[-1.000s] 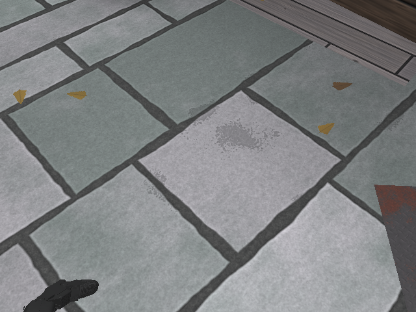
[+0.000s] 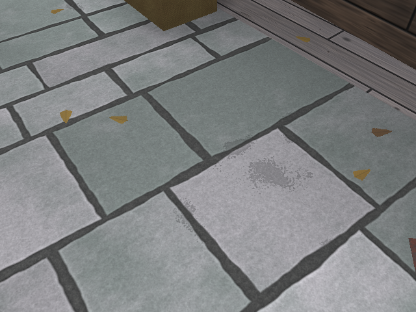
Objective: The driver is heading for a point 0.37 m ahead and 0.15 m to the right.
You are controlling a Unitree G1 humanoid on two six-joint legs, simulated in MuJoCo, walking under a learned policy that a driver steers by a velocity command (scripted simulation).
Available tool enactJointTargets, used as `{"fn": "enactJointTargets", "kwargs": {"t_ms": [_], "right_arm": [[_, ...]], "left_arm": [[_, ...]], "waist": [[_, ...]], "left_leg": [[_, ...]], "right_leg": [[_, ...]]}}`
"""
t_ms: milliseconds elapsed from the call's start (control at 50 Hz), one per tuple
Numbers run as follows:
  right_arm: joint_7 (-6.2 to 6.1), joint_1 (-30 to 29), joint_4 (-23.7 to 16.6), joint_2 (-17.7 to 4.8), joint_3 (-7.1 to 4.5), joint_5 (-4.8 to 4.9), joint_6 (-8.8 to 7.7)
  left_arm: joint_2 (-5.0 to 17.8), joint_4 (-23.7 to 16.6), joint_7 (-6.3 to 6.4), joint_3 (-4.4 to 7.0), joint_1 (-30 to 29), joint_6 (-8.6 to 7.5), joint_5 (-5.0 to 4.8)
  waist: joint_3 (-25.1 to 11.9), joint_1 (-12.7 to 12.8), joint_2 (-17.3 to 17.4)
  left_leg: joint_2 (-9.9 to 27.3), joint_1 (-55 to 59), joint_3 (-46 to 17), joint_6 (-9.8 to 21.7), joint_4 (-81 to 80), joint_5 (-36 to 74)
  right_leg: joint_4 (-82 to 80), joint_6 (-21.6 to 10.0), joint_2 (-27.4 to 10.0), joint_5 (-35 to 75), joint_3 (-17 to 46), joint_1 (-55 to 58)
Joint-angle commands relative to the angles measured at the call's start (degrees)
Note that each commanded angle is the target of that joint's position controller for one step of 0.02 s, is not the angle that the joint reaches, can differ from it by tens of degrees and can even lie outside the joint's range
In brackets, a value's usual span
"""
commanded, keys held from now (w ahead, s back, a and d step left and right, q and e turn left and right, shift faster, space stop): shift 0.40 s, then w+shift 0.46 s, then shift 0.14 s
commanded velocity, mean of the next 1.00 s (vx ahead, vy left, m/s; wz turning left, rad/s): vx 0.35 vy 0.00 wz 0.00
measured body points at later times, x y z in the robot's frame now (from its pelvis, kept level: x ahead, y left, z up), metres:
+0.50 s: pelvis +0.01 +0.00 +0.00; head +0.01 +0.00 +0.45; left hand +0.06 +0.25 -0.15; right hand +0.03 -0.26 -0.15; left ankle -0.02 +0.11 -0.73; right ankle +0.02 -0.13 -0.72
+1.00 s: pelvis +0.22 -0.07 +0.00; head +0.25 -0.08 +0.45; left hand +0.11 +0.15 -0.14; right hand +0.45 -0.28 -0.10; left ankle +0.41 +0.06 -0.68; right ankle +0.06 -0.16 -0.73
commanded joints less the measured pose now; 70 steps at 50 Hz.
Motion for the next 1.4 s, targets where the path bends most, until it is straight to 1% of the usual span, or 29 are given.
{"fn": "enactJointTargets", "kwargs": {"t_ms": [20,400,420,460,500,520,560,620,640,660,680,700,720,740,760,800,860,940,960,1020,1080,1100,1120,1140,1160,1180,1220,1300,1400], "right_arm": [[-0.33,0.65,-1.17,-5.75,-1.29,0.07,-0.7],[-0.73,3.26,6.63,-4.67,-0.82,0.24,-0.69],[-0.84,5.61,7.83,-4.82,-1.0,0.52,-0.5],[-0.85,8.88,7.65,-8.95,-2.29,1.7,-0.77],[-0.69,8.23,6.84,-12.86,-3.65,2.3,-2.94],[-0.57,7.1,6.04,-11.23,-3.37,1.59,-3.88],[0.05,3.32,3.72,-8.7,-2.68,1.8,-5.07],[0.47,1.32,2.72,-10.88,-3.11,2.91,-4.81],[1.25,1.9,4.38,-12.3,-4.12,-2.19,-3.84],[1.43,1.16,3.96,-11.24,-4.21,-2.7,-3.5],[1.57,-1.05,3.05,-8.7,-3.54,-2.89,-3.84],[1.67,-6.96,-0.59,-0.87,-1.42,-3.39,-4.74],[2.57,-5.03,-3.45,1.23,-0.89,-1.76,-5.61],[3.26,-7.4,-4.55,-2.12,-1.23,-1.73,-5.76],[4.1,-7.03,-3.97,-5.23,-1.77,-2.22,-5.75],[5.07,-4.35,-2.46,-5.53,-1.96,-3.43,-4.69],[5.69,-9.15,-4.52,-4.26,-1.36,-2.57,-2.79],[5.19,-17.03,-7.36,-1.05,0.49,-1.84,-3.23],[4.14,-20.4,-8.55,-0.69,0.4,3.34,-5.41],[4.85,-23.47,-10.31,-3.63,-0.08,2.67,-7.32],[4.25,-5.61,-4.66,-9.06,-2.81,1.81,-6.86],[3.58,2.03,-2.02,-10.59,-3.48,1.08,-6.26],[2.87,9.58,0.09,-14.9,-3.98,-1.24,-5.65],[3.37,9.39,0.43,-13.58,-2.89,-1.54,-5.59],[3.6,5.48,-0.2,-10.87,-2.66,-0.51,-4.92],[3.47,-2.46,-1.61,-8.39,-1.92,0.44,-4.76],[3.34,-9.35,-1.76,-4.79,-0.4,0.26,-5.46],[3.2,-9.83,1.17,-5.62,-0.14,-2.07,-5.9],[1.61,-8.43,2.37,-9.08,-0.85,-0.94,-3.93]], "left_arm": [[5.88,-1.24,0.31,1.3,-0.21,-0.51,-0.07],[5.17,6.94,0.75,0.87,1.17,-0.18,-0.33],[4.56,8.19,0.78,0.78,3.02,-0.06,-0.57],[6.32,6.65,0.49,1.32,0.26,-0.78,-1.43],[3.31,2.44,-0.78,0.34,-7.08,-3.54,-2.65],[5.21,1.98,-1.33,0.93,-7.77,-4.54,-2.56],[4.88,2.17,-2.1,1.05,-5.07,-5.93,-2.7],[3.97,4.33,-2.51,1.2,-0.05,-6.94,-2.31],[3.52,4.81,-4.03,1.5,5.86,-4.64,1.87],[3.89,6.8,-3.95,2.17,11.39,-3.56,1.9],[5.26,9.2,-3.34,2.93,20.6,-3.76,1.85],[9.38,10.39,-2.74,3.17,30.29,-4.48,3.56],[10.2,9.16,-2.49,2.27,23.66,-4.34,3.49],[10.68,6.61,-2.43,2.57,15.19,-4.45,2.65],[9.15,4.75,-2.76,2.34,10.71,-5.12,1.82],[6.9,4.56,-2.83,1.54,9.97,-6.13,1.29],[4.74,7.1,-2.55,0.91,15.83,-7.07,0.96],[3.42,7.99,-2.26,0.02,17.89,-7.2,0.77],[5.53,7.82,-0.97,0.37,19.34,-6.5,-1.8],[9.24,8.36,0.16,1.14,20.19,-5.48,-1.15],[9.11,7.45,-0.14,1.7,16.04,-4.53,-0.26],[8.8,6.67,-0.55,1.56,14.41,-4.18,-0.4],[4.28,5.43,-1.02,0.39,17.23,-4.14,1.05],[-2.33,8.21,-2.11,-1.58,29.08,-4.6,-0.55],[2.75,9.18,-2.45,-0.13,27.71,-5.19,-1.72],[4.77,6.22,-2.09,0.43,19.02,-5.09,-2.59],[6.24,4.3,-0.37,1.47,12.06,-3.93,-1.21],[1.64,3.93,0.76,0.82,13.89,-1.74,-0.45],[4.79,2.4,0.98,1.12,6.2,0.31,-0.28]], "waist": [[-1.38,0.06,0.48],[0.11,-0.06,0.56],[-2.55,-0.44,1.46],[3.61,-2.75,4.74],[8.99,-3.95,13.45],[8.9,-3.62,11.15],[6.09,-1.04,7.83],[2.43,1.78,8.85],[0.58,4.47,7.85],[1.23,6.7,3.38],[-0.92,11.19,-4.42],[-3.57,14.79,-19.44],[-0.72,7.95,-18.88],[4.67,3.72,-8.48],[3.47,1.96,-1.41],[1.42,0.06,-1.92],[5.06,0.96,-3.25],[7.73,1.47,-2.03],[6.49,3.14,-3.09],[3.71,1.83,-4.96],[-7.24,-7.17,-8.21],[-10.79,-10.86,-7.55],[-18.98,-9.72,4.26],[-32.48,-4.26,15.7],[-31.08,-5.01,7.75],[-19.19,-3.53,5.16],[-8.78,-0.15,-0.6],[-6.75,3.79,4.28],[-7.82,1.68,5.22]], "left_leg": [[2.68,-3.43,-2.65,1.01,-6.67,8.58],[2.21,-2.55,-1.34,0.83,-8.5,8.75],[1.42,-1.38,-0.86,1.77,-9.35,-5.19],[6.56,-3.65,-9.68,6.77,-14.31,-34.17],[20.64,-2.67,-28.42,13.75,-25.63,-34.21],[22.6,-0.78,-30.2,14.4,-26.48,-28.0],[20.79,2.95,-24.39,11.65,-24.66,-19.86],[12.33,-6.19,-9.77,8.15,-21.44,-12.44],[9.21,-9.62,-6.21,9.62,-17.83,-19.16],[7.78,-16.74,-4.79,9.84,-11.72,-20.08],[4.36,-25.41,-1.07,9.17,4.94,-12.85],[-0.92,-35.22,2.09,7.23,32.66,-14.14],[-3.52,-46.17,-5.39,8.07,41.53,-8.29],[3.69,-49.87,-5.32,8.05,45.18,-0.04],[7.06,-46.19,-3.07,6.84,43.11,6.42],[9.01,-38.12,-0.67,3.84,38.65,8.91],[8.89,-40.52,2.81,1.83,35.78,12.86],[5.11,-30.94,8.82,0.83,15.36,16.27],[4.79,-30.8,5.95,1.15,9.43,17.87],[1.49,-22.52,6.93,2.62,-1.01,24.2],[-2.9,-1.46,6.56,5.96,-1.74,27.27],[0.01,9.62,4.7,7.4,-3.27,33.4],[13.3,28.94,-8.2,11.78,4.03,55.34],[28.03,42.39,-32.19,24.85,-0.26,62.27],[24.53,32.86,-30.93,23.44,-5.46,48.89],[21.34,21.85,-21.79,20.19,-8.21,40.17],[16.9,2.35,-12.1,16.08,-13.21,38.81],[12.73,-12.12,-3.1,15.22,-16.52,42.56],[11.97,-13.08,-4.12,12.96,-19.51,9.79]], "right_leg": [[-3.93,-1.24,-1.49,8.52,1.48,3.53],[-5.42,-1.5,-0.77,7.79,0.85,3.63],[-3.74,-1.88,1.37,-4.96,-1.53,3.97],[2.27,-3.23,2.33,-26.11,-2.18,-7.75],[15.96,-3.25,-0.71,-9.26,-3.27,-16.77],[21.55,-3.91,-3.21,-9.8,-0.48,-20.91],[21.38,-5.15,-5.92,-8.83,0.53,-23.38],[5.58,-3.69,-1.38,-3.98,-7.28,-1.99],[-0.03,-3.35,2.86,-5.09,-13.37,6.77],[-0.93,-2.71,4.75,-2.79,-15.7,16.29],[-2.7,-3.31,0.97,-6.96,-8.78,27.73],[-11.1,-5.4,-15.36,-28.8,16.5,29.18],[-25.72,-10.9,-22.74,-43.59,44.06,23.58],[-25.93,-12.93,-25.43,-43.97,41.93,18.65],[-23.38,-12.2,-22.2,-34.92,33.1,15.65],[-24.85,-10.49,-15.41,-24.09,20.2,11.07],[-27.29,-11.04,-11.85,-12.72,11.99,11.04],[-24.96,-10.29,-7.66,25.93,-0.58,8.69],[-23.17,-10.24,-9.57,28.15,-0.66,12.0],[-20.12,-9.16,-11.62,41.25,-1.66,15.91],[-3.55,-5.3,-9.64,55.83,-3.24,18.37],[7.51,-3.14,-7.58,51.71,-3.86,12.99],[28.2,-1.03,-1.91,20.23,-4.57,-2.68],[50.94,1.01,7.04,-25.36,3.89,-14.7],[54.33,0.04,4.14,-22.34,9.96,-14.63],[51.75,-0.1,0.82,-18.85,5.72,-18.09],[43.58,0.38,-3.81,-12.57,2.95,-13.9],[27.09,0.74,-4.99,-9.09,1.54,-2.32],[11.17,0.58,-4.13,1.41,0.06,2.67]]}}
